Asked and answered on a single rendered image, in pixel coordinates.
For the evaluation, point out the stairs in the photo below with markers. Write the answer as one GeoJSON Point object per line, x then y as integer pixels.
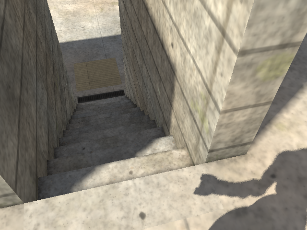
{"type": "Point", "coordinates": [106, 142]}

